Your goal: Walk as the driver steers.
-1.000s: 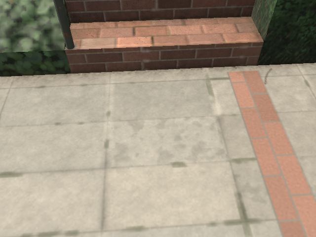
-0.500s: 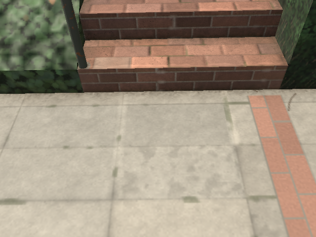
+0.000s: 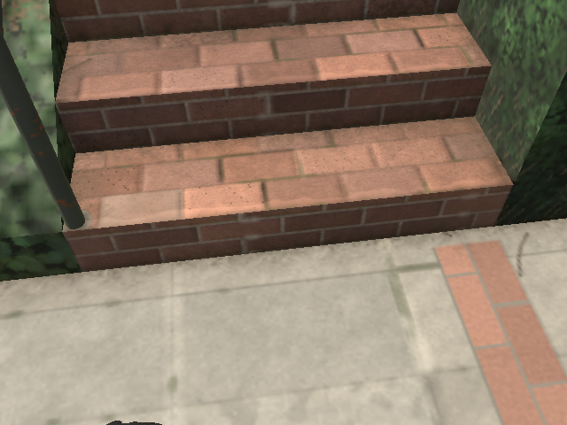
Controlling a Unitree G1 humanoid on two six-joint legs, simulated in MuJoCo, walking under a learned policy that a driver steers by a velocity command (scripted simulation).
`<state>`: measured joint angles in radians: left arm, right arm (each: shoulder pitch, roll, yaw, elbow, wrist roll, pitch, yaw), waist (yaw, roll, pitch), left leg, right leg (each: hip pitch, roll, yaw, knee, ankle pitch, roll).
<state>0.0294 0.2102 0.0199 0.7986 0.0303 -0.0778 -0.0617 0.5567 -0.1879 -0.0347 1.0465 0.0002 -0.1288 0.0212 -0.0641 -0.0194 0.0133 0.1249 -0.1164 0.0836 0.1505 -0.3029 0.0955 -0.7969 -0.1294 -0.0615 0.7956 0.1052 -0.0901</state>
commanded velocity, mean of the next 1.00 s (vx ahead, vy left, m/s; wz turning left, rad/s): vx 0.95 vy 0.00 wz -0.37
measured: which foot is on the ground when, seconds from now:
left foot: down 0.00-0.16, up 0.18-0.56, down 0.58-1.00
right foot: up 0.00-0.12, down 0.14-0.60, up 0.62-1.00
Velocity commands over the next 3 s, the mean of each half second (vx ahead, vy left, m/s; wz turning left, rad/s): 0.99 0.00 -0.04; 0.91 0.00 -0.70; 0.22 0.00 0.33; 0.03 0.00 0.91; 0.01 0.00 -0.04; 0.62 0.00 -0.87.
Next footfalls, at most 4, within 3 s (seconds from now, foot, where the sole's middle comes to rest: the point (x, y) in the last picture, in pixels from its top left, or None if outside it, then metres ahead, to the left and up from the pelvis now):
0.14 right None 0.36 -0.08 -0.77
0.58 left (241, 313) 0.79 0.10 -0.77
1.04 right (333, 167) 1.13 -0.18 -0.59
1.96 left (237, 163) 1.17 0.09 -0.59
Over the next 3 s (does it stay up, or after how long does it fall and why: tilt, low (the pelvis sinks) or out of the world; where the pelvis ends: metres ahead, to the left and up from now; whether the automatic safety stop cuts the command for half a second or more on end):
stays up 1.43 0.06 0.37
